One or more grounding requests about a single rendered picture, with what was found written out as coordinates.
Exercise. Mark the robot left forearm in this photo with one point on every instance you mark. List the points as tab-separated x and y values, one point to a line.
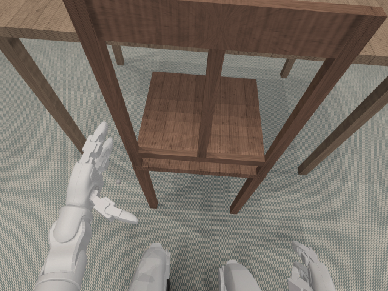
68	237

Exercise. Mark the right robot thigh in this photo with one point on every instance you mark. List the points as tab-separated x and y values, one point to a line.
236	277

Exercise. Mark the left robot thigh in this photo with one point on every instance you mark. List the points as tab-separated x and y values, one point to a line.
152	271

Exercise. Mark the left robot hand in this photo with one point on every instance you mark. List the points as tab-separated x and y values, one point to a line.
87	174

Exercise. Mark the robot thigh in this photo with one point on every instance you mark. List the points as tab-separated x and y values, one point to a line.
152	271
236	277

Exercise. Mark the chair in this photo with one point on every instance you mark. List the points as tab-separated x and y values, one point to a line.
210	124

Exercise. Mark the table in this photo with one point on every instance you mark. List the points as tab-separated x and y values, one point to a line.
49	20

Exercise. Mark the right robot hand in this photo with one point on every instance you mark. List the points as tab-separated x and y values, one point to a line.
314	277

